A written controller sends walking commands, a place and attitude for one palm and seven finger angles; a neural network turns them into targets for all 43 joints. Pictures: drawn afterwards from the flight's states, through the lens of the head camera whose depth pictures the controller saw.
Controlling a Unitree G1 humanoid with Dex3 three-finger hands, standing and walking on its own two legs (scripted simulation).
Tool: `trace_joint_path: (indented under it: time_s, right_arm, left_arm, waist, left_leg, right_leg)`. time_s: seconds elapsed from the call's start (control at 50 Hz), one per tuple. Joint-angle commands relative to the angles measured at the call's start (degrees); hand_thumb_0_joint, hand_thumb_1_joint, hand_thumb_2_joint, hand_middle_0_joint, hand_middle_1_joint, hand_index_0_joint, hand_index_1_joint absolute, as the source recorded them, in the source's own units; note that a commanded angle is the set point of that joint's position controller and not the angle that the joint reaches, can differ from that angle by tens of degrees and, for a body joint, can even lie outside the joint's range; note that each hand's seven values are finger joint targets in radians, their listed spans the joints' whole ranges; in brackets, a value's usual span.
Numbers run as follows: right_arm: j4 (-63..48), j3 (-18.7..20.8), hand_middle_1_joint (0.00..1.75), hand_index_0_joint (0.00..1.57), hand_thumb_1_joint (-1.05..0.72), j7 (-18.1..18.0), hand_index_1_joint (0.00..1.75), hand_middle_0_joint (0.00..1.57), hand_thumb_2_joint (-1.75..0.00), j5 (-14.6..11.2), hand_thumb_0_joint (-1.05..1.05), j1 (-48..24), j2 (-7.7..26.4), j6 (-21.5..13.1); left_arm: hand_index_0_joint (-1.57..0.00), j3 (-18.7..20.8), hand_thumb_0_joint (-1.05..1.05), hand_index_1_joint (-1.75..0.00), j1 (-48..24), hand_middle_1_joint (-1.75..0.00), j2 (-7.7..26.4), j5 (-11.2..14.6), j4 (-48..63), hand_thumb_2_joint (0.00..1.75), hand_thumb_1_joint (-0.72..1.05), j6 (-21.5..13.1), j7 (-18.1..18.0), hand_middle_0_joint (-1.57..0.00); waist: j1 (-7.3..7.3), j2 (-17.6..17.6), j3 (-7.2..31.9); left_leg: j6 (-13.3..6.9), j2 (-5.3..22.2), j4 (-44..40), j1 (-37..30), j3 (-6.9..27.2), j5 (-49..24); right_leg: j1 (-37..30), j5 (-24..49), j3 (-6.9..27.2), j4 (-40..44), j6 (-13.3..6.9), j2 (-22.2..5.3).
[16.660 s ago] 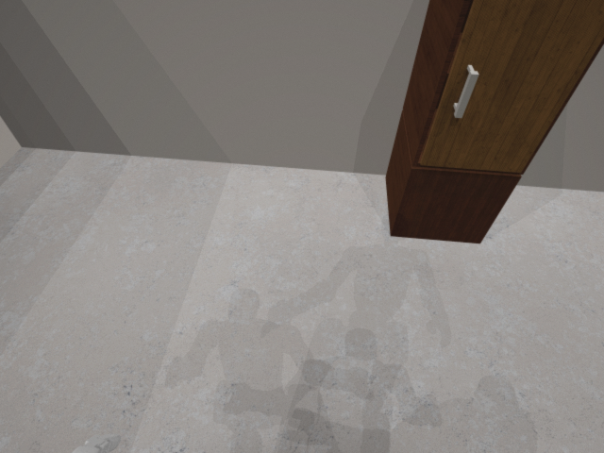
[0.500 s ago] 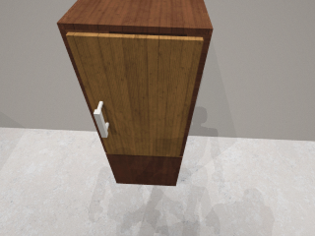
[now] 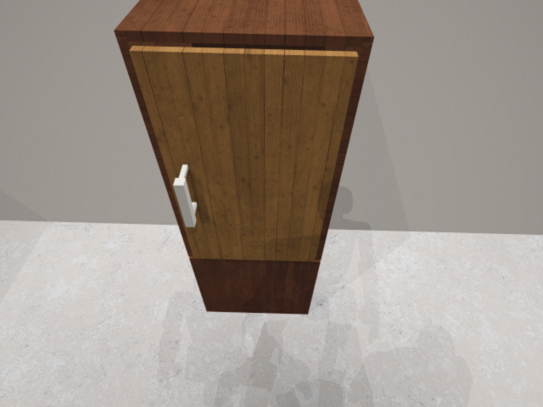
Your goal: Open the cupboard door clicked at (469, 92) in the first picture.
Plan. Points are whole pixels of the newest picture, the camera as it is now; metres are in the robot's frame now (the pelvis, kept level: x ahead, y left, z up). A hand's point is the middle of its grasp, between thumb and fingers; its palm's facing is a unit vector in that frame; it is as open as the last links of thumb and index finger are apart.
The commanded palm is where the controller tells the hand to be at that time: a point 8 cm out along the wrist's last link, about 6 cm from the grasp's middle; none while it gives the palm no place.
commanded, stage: come to a stop and stand still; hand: left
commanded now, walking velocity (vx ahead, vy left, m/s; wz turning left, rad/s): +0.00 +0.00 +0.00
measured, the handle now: (187, 196) +0.52 +0.21 -0.04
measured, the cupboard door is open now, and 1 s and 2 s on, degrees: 0 0 0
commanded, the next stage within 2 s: look again from close up in 0.98 s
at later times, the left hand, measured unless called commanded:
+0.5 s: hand out of the picture +0.02 +0.18 -0.17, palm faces +0.00 -0.98 -0.22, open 7.4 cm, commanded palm none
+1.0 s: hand out of the picture +0.06 +0.19 -0.16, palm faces +0.00 -0.97 -0.26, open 7.4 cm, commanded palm none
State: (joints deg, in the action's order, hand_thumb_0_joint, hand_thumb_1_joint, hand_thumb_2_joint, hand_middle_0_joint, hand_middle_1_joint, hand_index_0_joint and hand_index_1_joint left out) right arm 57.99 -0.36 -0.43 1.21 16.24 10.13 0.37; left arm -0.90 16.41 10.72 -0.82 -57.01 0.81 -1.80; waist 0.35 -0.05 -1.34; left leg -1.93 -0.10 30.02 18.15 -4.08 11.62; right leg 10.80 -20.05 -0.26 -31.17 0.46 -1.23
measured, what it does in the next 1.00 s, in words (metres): stands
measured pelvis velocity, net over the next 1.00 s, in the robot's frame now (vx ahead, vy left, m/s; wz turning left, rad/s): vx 0.03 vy -0.02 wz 0.00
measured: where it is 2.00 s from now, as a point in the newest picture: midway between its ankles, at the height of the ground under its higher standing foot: outside the picture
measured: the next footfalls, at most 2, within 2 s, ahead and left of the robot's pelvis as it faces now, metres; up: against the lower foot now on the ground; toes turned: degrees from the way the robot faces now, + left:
none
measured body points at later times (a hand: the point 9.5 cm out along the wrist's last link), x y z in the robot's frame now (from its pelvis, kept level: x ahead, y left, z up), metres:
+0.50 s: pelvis +0.02 -0.01 +0.01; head +0.03 +0.00 +0.46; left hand +0.03 +0.23 -0.15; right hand +0.06 -0.25 -0.14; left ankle +0.05 +0.10 -0.73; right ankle -0.04 -0.13 -0.73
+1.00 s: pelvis +0.03 -0.02 +0.01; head +0.04 -0.02 +0.46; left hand +0.06 +0.24 -0.14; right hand +0.08 -0.27 -0.14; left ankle +0.05 +0.10 -0.73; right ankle -0.04 -0.13 -0.73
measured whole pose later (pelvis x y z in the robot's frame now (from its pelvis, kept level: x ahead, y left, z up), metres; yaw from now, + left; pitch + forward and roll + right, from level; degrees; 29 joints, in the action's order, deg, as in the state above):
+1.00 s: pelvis +0.03 -0.02 +0.01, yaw +0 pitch +0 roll +1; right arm 64.5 -0.7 -1.1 0.8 9.7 13.3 -1.1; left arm -0.2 12.4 14.2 -0.8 -62.9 -0.7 -0.9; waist -0.6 0.9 -1.6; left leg -0.1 0.6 23.4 12.5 -3.4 10.6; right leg 4.5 -18.3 -0.8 -23.0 -0.7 -0.2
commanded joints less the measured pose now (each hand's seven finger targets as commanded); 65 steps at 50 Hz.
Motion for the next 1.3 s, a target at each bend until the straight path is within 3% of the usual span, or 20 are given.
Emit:
trace_joint_path:
  time_s: [0.0,0.1,0.14,0.32,0.66,0.84,0.98,1.28]
  right_arm:
    - [-2.22,1.76,0.3,0.2,-0.9,-0.34,0.3,0.2,-0.9,-0.4,0.0,0.02,7.36,-1.72]
    - [-0.1,1.73,0.3,0.2,-0.9,-0.65,0.3,0.2,-0.9,-0.63,0.0,0.12,7.58,-2.39]
    - [0.57,1.74,0.3,0.2,-0.9,-0.76,0.3,0.2,-0.9,-0.74,0.0,-0.06,7.66,-2.49]
    - [2.64,1.82,0.3,0.2,-0.9,-0.97,0.3,0.2,-0.9,-0.83,0.0,-1.69,8.32,-2.71]
    - [3.11,1.71,0.3,0.2,-0.9,-1.03,0.3,0.2,-0.9,-0.64,0.0,-6.22,10.81,-2.71]
    - [3.37,1.52,0.3,0.2,-0.9,-0.9,0.3,0.2,-0.9,-0.62,0.0,-7.02,11.56,-2.47]
    - [3.87,1.42,0.3,0.2,-0.9,-1.03,0.3,0.2,-0.9,-0.6,0.0,-7.02,11.7,-2.51]
    - [4.64,1.19,0.3,0.2,-0.9,-1.22,0.3,0.2,-0.9,-0.64,0.0,-6.88,11.29,-2.39]
  left_arm:
    - [-0.2,1.3,0.0,-0.3,3.19,-0.3,6.74,-0.15,1.31,0.9,0.9,-1.48,-0.35,-0.2]
    - [-0.2,1.38,0.0,-0.3,3.74,-0.3,6.86,-0.09,-0.86,0.9,0.9,-1.89,-0.25,-0.2]
    - [-0.2,1.41,0.0,-0.3,3.25,-0.3,7.12,-0.16,-1.48,0.9,0.9,-2.09,-0.25,-0.2]
    - [-0.2,1.58,0.0,-0.3,2.14,-0.3,8.28,-0.21,-3.67,0.9,0.9,-2.34,-0.24,-0.2]
    - [-0.2,2.07,0.0,-0.3,-1.16,-0.3,10.76,-0.19,-3.7,0.9,0.9,-2.48,0.01,-0.2]
    - [-0.2,2.11,0.0,-0.3,-2.03,-0.3,11.74,-0.13,-3.46,0.9,0.9,-2.58,0.21,-0.2]
    - [-0.2,2.19,0.0,-0.3,-2.07,-0.3,11.9,-0.01,-3.66,0.9,0.9,-2.61,0.21,-0.2]
    - [-0.2,2.06,0.0,-0.3,-1.07,-0.3,11.41,0.01,-4.49,0.9,0.9,-2.6,0.13,-0.2]
  waist:
    - [-0.73,-0.8,-1.51]
    - [-0.89,-1.75,0.55]
    - [-0.77,0.41,-0.28]
    - [-0.53,0.42,0.17]
    - [-0.94,-0.12,1.42]
    - [-0.94,0.97,1.2]
    - [-0.91,0.82,2.67]
    - [-1.03,0.92,1.89]
  left_leg:
    - [-1.43,6.4,-10.61,-2.19,9.41,8.42]
    - [-1.54,6.87,-9.8,-5.44,8.67,1.31]
    - [-1.47,6.63,-8.8,-5.72,7.92,-1.59]
    - [-1.25,6.81,-7.99,-8.75,6.96,-7.46]
    - [-0.65,6.98,-8.18,-10.76,6.85,-12.5]
    - [-0.24,6.87,-8.69,-10.77,6.69,-11.49]
    - [-0.12,7.04,-8.52,-12.07,6.65,-13.98]
    - [0.16,7.05,-8.76,-12.44,6.36,-14.33]
  right_leg:
    - [5.12,-1.76,3.86,7.73,-2.88,-2.71]
    - [3.63,3.27,3.57,8.12,-2.6,-3.24]
    - [3.43,5.0,3.91,8.78,-2.61,-3.52]
    - [2.47,9.32,4.18,9.57,-2.39,-4.19]
    - [0.18,14.78,4.3,10.76,-2.12,-5.15]
    - [-0.56,15.7,4.42,12.04,-2.22,-5.53]
    - [-1.81,18.24,4.19,12.03,-2.21,-5.67]
    - [-2.13,19.87,4.05,12.67,-2.11,-5.76]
